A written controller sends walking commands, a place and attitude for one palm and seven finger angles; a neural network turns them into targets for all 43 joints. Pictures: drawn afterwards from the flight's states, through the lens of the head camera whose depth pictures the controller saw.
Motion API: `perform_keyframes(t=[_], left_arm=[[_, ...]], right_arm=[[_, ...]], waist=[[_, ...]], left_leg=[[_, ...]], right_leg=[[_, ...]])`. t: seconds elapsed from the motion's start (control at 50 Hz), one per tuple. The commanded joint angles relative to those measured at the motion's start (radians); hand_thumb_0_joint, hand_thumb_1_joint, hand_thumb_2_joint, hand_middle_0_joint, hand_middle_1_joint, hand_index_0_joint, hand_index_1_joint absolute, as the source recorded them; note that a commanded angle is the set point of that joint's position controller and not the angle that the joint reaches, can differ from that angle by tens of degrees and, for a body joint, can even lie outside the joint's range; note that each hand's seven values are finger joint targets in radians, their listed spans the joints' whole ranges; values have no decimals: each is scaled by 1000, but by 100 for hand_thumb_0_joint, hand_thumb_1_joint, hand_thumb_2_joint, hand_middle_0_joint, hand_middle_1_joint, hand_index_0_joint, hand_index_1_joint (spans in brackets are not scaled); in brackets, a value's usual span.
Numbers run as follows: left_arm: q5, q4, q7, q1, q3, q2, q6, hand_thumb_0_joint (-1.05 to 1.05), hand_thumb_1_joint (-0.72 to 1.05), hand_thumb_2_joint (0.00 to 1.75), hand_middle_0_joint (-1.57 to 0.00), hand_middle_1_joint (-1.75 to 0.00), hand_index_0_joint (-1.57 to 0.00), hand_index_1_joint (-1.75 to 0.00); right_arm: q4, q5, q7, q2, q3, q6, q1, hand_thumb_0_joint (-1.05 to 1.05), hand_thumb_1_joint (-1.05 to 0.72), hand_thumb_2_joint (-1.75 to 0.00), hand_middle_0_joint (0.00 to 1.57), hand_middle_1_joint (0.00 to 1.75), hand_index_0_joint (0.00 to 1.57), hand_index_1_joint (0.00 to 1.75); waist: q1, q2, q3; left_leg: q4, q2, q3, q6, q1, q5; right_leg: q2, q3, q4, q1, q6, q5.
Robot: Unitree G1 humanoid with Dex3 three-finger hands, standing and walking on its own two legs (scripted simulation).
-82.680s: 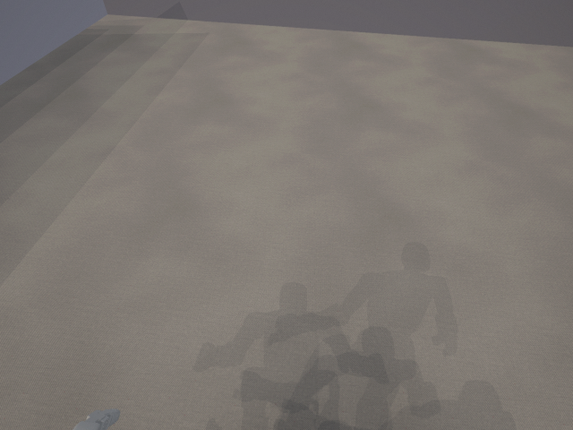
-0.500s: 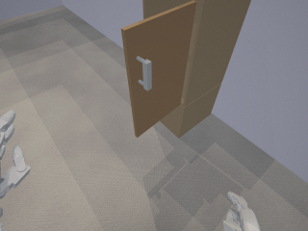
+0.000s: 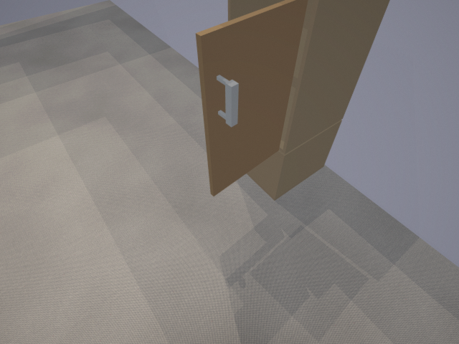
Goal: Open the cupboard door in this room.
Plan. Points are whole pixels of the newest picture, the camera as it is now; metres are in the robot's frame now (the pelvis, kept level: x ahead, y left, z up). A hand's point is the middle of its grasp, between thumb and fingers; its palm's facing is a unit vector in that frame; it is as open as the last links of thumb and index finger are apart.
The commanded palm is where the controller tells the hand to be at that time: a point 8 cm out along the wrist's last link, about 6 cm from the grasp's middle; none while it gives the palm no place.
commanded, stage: let the arm hang, fingers relaxed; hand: left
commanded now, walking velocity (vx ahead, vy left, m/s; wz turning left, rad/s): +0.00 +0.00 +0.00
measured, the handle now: (226, 100) +0.67 +0.05 +0.04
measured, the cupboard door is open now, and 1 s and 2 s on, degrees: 94 94 94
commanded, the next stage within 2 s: look to check the result in 0.60 s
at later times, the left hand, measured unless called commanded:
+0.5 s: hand out of the picture +0.05 +0.19 -0.17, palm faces +0.00 -0.97 -0.23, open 7.4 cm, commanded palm none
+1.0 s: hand out of the picture +0.07 +0.22 -0.16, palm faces -0.01 -0.95 -0.30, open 7.4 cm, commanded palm none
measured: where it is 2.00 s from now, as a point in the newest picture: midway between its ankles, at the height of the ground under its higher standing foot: outside the picture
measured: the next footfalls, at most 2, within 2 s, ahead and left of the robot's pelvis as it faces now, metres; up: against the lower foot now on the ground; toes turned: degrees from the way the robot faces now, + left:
none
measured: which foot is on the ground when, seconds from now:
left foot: down 0.00-1.00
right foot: down 0.00-1.00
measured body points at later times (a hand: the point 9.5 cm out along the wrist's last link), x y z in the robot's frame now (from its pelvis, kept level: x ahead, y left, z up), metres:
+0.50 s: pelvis +0.01 +0.01 +0.00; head +0.02 +0.00 +0.45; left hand +0.05 +0.24 -0.15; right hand +0.01 -0.23 -0.16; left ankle +0.04 +0.12 -0.74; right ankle +0.03 -0.10 -0.74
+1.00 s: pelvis +0.03 +0.00 +0.01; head +0.05 -0.02 +0.46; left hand +0.07 +0.27 -0.13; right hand +0.07 -0.26 -0.15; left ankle +0.04 +0.12 -0.74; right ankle +0.03 -0.10 -0.74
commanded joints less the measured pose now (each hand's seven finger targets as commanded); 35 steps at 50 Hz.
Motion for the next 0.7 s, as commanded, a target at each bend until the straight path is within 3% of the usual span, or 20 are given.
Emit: perform_keyframes(t=[0.0, 0.04, 0.18, 0.42, 0.5, 0.68], left_arm=[[-8, -24, 11, -26, 30, 140, -39, 0, 90, 90, -20, -30, -20, -30], [-8, -5, 12, -24, 30, 135, -38, 0, 90, 90, -20, -30, -20, -30], [-7, 29, 16, -20, 31, 127, -34, 0, 90, 90, -20, -30, -20, -30], [-5, 33, 19, -52, 37, 129, -49, 0, 90, 90, -20, -30, -20, -30], [-5, 32, 18, -63, 38, 136, -51, 0, 90, 90, -20, -30, -20, -30], [-7, 38, 16, -93, 37, 156, -58, 0, 90, 90, -20, -30, -20, -30]], right_arm=[[-21, 9, -8, -114, -31, -24, 20, 0, -90, -90, 20, 30, 20, 30], [-2, 7, -9, -102, -30, -23, 35, 0, -90, -90, 20, 30, 20, 30], [31, 4, -11, -88, -29, -25, 38, 0, -90, -90, 20, 30, 20, 30], [37, 7, -12, -95, -33, -42, -2, 0, -90, -90, 20, 30, 20, 30], [36, 8, -13, -107, -35, -42, -19, 0, -90, -90, 20, 30, 20, 30], [35, 9, -14, -140, -38, -45, -56, 0, -90, -90, 20, 30, 20, 30]], waist=[[-7, -30, -17], [-10, -57, -11], [-2, -29, 41], [2, -10, -9], [3, 8, 7], [-4, -17, -44]], left_leg=[[-95, 62, -70, 36, 15, -104], [-94, 60, -65, 37, 22, -100], [-142, 71, -81, 41, -18, -137], [-151, 77, -80, 35, 27, -11], [-152, 77, -77, 31, 33, -4], [-153, 87, -74, 28, 88, 50]], right_leg=[[-119, 137, -170, -38, -34, -216], [-122, 138, -175, -45, -34, -225], [-110, 128, -151, -42, -26, -213], [-119, 122, -128, 26, -21, -68], [-119, 125, -140, 23, -20, -65], [-125, 129, -151, 57, -17, -3]])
